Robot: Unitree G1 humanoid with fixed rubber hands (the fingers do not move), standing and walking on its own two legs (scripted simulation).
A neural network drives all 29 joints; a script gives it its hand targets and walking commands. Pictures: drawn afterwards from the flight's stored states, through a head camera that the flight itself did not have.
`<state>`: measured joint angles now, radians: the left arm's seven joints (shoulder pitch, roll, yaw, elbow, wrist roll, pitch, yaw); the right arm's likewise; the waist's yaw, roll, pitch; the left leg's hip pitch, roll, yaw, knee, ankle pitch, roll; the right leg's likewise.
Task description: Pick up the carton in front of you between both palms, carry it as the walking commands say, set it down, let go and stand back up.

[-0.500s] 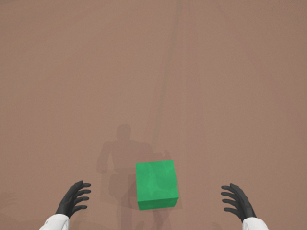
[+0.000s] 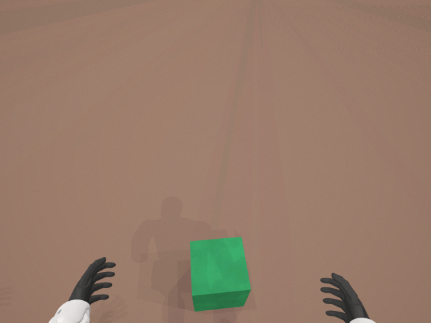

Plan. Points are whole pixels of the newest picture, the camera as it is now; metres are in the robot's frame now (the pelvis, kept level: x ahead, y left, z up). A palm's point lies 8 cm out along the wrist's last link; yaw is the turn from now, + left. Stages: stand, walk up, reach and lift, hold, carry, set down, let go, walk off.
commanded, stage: stand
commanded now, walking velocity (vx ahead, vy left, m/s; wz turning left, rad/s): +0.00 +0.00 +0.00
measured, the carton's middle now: (217, 274) +0.40 -0.01 -0.65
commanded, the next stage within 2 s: none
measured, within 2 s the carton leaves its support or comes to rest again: neither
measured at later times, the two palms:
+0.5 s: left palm out of the picture +0.11 +0.28 -0.10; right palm out of the picture +0.12 -0.27 -0.09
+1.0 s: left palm out of the picture +0.07 +0.29 -0.10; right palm out of the picture +0.08 -0.28 -0.09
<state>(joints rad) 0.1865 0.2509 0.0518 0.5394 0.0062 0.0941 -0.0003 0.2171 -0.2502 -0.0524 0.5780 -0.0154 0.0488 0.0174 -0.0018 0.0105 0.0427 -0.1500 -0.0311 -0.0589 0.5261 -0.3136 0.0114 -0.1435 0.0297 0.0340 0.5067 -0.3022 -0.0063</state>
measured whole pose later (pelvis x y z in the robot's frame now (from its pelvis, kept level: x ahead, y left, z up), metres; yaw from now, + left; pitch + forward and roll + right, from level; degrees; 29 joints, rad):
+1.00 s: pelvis -0.02 +0.01 +0.01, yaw +0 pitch -3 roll +0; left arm 0.21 0.32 0.04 0.91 0.01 -0.02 0.04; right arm 0.20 -0.31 -0.04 0.88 -0.01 -0.02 -0.03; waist 0.00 -0.01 0.04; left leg -0.13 -0.04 -0.04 0.43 -0.24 0.02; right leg -0.13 0.01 0.04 0.42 -0.23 0.01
